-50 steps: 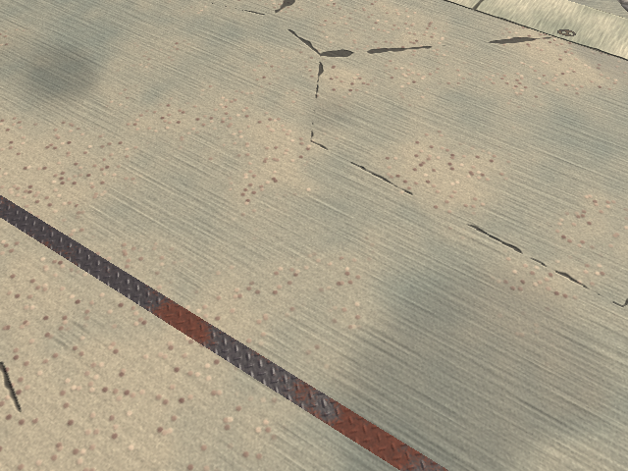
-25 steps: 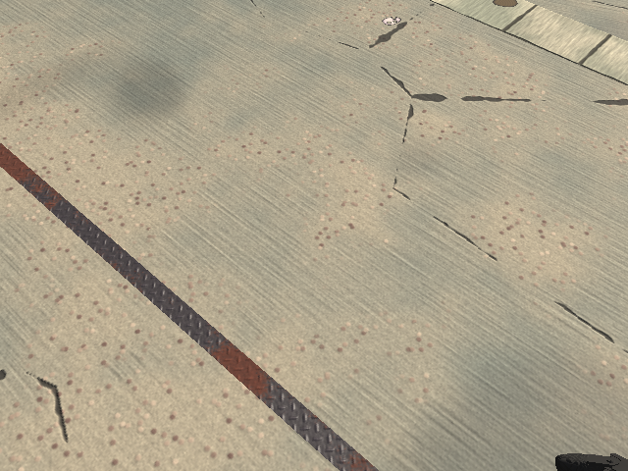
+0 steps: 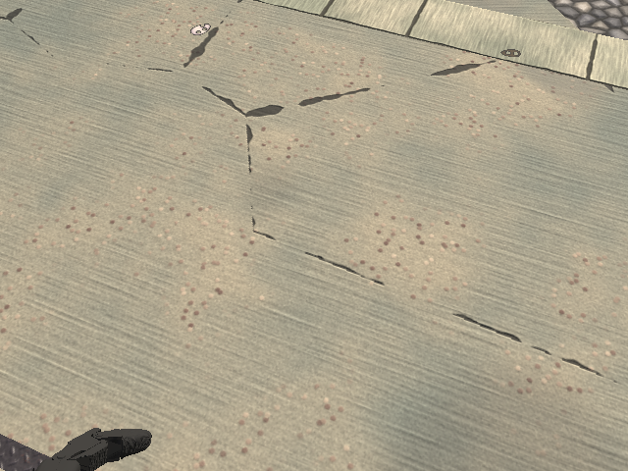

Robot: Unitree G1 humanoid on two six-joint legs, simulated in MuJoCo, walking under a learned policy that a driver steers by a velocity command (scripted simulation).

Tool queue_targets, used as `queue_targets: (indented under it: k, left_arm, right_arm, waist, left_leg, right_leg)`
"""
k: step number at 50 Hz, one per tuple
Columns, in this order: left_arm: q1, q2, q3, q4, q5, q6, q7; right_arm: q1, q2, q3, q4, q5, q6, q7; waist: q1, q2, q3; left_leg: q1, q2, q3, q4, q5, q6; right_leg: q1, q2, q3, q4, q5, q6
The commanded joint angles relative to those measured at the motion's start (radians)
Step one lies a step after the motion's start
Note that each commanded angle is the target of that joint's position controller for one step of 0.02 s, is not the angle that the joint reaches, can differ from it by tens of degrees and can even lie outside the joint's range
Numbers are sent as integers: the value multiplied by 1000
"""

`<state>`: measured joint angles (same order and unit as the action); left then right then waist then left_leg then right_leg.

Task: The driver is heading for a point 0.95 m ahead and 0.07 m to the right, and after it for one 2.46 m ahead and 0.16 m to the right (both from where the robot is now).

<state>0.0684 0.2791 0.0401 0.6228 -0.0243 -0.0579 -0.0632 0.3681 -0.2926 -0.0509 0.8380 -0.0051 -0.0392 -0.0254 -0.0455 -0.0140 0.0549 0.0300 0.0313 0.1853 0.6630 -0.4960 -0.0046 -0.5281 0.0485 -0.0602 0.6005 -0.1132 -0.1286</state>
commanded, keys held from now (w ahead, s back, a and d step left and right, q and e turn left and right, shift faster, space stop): w+e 0.30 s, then w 0.66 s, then w+q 0.04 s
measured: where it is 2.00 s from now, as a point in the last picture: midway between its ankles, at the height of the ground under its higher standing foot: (368, 249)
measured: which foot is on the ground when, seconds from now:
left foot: up 0.00-0.42, down 0.44-0.98, up 1.00-1.00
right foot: down 0.00-0.46, up 0.48-0.94, down 0.96-1.00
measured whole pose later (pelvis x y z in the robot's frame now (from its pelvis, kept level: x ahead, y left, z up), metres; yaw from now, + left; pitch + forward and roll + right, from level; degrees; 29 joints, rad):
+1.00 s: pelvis +0.54 -0.07 +0.01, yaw -16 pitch +2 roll +1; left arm 0.04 0.27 0.03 0.62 0.00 -0.09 -0.03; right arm 0.41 -0.31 -0.05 0.86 0.02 -0.05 0.00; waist -0.08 0.01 0.03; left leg -0.11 0.01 -0.03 0.72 -0.46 0.00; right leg -0.46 0.00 -0.03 0.55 -0.13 -0.06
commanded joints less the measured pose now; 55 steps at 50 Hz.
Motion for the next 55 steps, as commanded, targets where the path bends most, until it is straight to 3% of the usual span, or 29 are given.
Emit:
queue_targets:
  k: [1,2,3,4,5,9,14,19,21,22,23,24,25,26,27,28,30,34,37,41,44,46,47,48,49,50,51,53,55]
  left_arm:
    - [384,249,89,-12,4,-1,32]
    - [345,204,76,-5,13,-8,33]
    - [277,182,70,-12,8,-12,34]
    - [209,159,62,-27,9,-13,33]
    - [170,140,54,-43,21,-14,36]
    - [161,164,61,-28,14,-17,53]
    - [235,188,68,8,2,4,75]
    - [295,165,59,48,0,12,76]
    - [277,157,57,52,6,16,73]
    - [278,124,45,49,11,14,70]
    - [307,69,23,33,28,10,67]
    - [442,23,7,29,-6,-2,66]
    - [398,121,23,42,-18,-5,71]
    - [268,169,37,23,-15,-4,72]
    - [202,158,34,5,0,-4,74]
    - [169,142,33,-8,14,-9,70]
    - [191,107,30,-1,12,-10,62]
    - [127,55,11,-18,21,-10,59]
    - [38,36,2,-32,19,-20,50]
    - [-70,45,3,-58,6,-29,34]
    - [-103,64,11,-79,3,-35,21]
    - [-26,95,27,-62,8,-38,22]
    - [95,131,48,-24,14,-36,29]
    - [264,185,69,11,22,-32,40]
    - [361,289,92,24,39,-24,46]
    - [385,214,74,31,27,-20,44]
    - [323,167,55,34,21,-21,45]
    - [203,106,36,33,24,-26,40]
    - [145,83,33,42,35,-45,36]
  right_arm:
    - [10,-108,3,-146,6,-82,29]
    - [-109,-158,-12,-187,46,-104,39]
    - [-140,-145,-4,-202,41,-114,37]
    - [-146,-139,-8,-195,18,-113,30]
    - [-124,-149,-15,-191,4,-101,28]
    - [-119,-106,-6,-199,-18,-62,21]
    - [-325,-61,14,-246,-7,-68,29]
    - [-354,-114,-9,-254,9,-88,49]
    - [-276,-129,-23,-236,8,-95,47]
    - [-189,-158,-38,-221,-1,-100,41]
    - [-50,-214,-52,-212,-16,-102,35]
    - [53,-288,-79,-153,-12,-86,44]
    - [61,-194,-60,-156,17,-83,53]
    - [12,-141,-44,-161,17,-79,50]
    - [-41,-125,-34,-170,4,-73,49]
    - [-71,-108,-27,-166,0,-69,48]
    - [-89,-86,-18,-160,-6,-71,45]
    - [-61,-128,-29,-126,12,-72,40]
    - [-39,-151,-32,-103,18,-60,36]
    - [27,-167,-33,-61,27,-46,35]
    - [42,-181,-38,-39,32,-31,30]
    - [19,-198,-43,-37,34,-21,25]
    - [16,-185,-38,-37,32,-18,22]
    - [7,-147,-20,-57,16,-20,20]
    - [108,-37,16,-89,8,-37,24]
    - [93,-83,8,-72,24,-54,28]
    - [11,-154,-16,-90,51,-60,33]
    - [-68,-138,-18,-102,39,-51,32]
    - [-26,-105,-20,-82,33,-23,29]
  waist:
    - [168,-133,-487]
    - [182,-70,-318]
    - [131,20,-205]
    - [85,60,-134]
    - [48,39,-110]
    - [16,0,-64]
    - [104,-48,-54]
    - [113,-95,-68]
    - [61,-118,-73]
    - [18,-101,-134]
    - [-25,18,-276]
    - [11,343,-373]
    - [-25,229,-297]
    - [-46,132,-163]
    - [-28,71,-100]
    - [-9,66,-51]
    - [26,118,-50]
    - [17,103,-38]
    - [-13,96,-27]
    - [-49,96,-7]
    - [-35,102,6]
    - [27,106,-38]
    - [87,87,-117]
    - [161,43,-247]
    - [142,-202,-388]
    - [165,-219,-426]
    - [156,-145,-255]
    - [98,-67,-100]
    - [43,-102,-65]
  left_leg:
    - [-770,-86,-297,809,-99,0]
    - [-846,-26,-319,771,2,21]
    - [-822,18,-306,670,88,30]
    - [-767,47,-292,582,121,20]
    - [-695,66,-295,544,145,8]
    - [-620,73,-246,370,224,-63]
    - [-517,-4,-221,-16,562,-81]
    - [-491,-10,-258,-149,513,-30]
    - [-391,-19,-229,-199,449,17]
    - [-244,6,-242,-213,446,56]
    - [12,174,-416,-183,454,133]
    - [293,360,-876,-299,199,304]
    - [265,367,-986,-377,-70,288]
    - [151,326,-845,-390,-58,243]
    - [41,281,-723,-399,59,223]
    - [-41,244,-646,-419,165,225]
    - [-117,186,-537,-458,301,213]
    - [-142,183,-423,-505,480,242]
    - [-145,159,-342,-515,515,219]
    - [-119,173,-314,-497,519,200]
    - [-40,216,-330,-456,563,180]
    - [-19,209,-305,-356,751,155]
    - [-49,165,-263,-210,874,132]
    - [-195,120,-225,28,758,97]
    - [-601,-38,-170,422,271,20]
    - [-733,-57,-305,568,-82,23]
    - [-807,-6,-320,616,-22,33]
    - [-763,67,-282,529,132,27]
    - [-653,98,-289,483,222,11]
  right_leg:
    - [1005,-394,929,-245,-197,-339]
    - [895,-353,768,-288,-163,-266]
    - [727,-309,642,-299,-77,-227]
    - [580,-266,554,-313,41,-202]
    - [479,-235,495,-337,132,-197]
    - [272,-181,372,-384,266,-195]
    - [212,-99,307,-342,105,-104]
    - [383,-187,433,-237,16,-72]
    - [405,-185,445,-167,91,-48]
    - [388,-135,407,-44,162,-19]
    - [261,-71,338,232,7,21]
    - [-86,70,213,555,-423,94]
    - [-226,15,260,669,-451,100]
    - [-265,-23,248,692,-360,97]
    - [-242,-61,204,666,-294,100]
    - [-229,-93,188,604,-243,103]
    - [-145,-129,162,522,-192,110]
    - [-147,-145,117,326,-117,137]
    - [-101,-134,95,133,45,143]
    - [-36,-101,74,-10,143,136]
    - [-26,-91,78,-71,74,99]
    - [108,-61,50,-120,38,65]
    - [287,-40,30,-143,49,38]
    - [558,-143,131,-105,71,-14]
    - [931,-408,563,-143,-56,-164]
    - [921,-454,774,-269,-201,-192]
    - [788,-426,630,-293,-239,-144]
    - [541,-339,408,-358,-135,-94]
    - [400,-291,281,-426,-30,-73]
Velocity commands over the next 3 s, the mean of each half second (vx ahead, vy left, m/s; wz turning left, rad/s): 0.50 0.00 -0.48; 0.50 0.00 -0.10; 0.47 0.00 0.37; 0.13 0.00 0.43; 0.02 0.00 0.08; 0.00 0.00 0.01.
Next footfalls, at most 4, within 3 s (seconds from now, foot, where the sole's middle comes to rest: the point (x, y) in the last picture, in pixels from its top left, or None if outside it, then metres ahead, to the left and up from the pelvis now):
0.44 left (265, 465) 0.45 0.11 -0.75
0.96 right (409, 369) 0.64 -0.21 -0.75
1.50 left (317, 250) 0.97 -0.02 -0.75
1.94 right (406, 225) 1.04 -0.26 -0.75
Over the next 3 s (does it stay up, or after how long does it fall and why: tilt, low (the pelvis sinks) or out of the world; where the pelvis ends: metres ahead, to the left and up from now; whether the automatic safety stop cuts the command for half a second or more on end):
stays up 0.96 -0.16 0.02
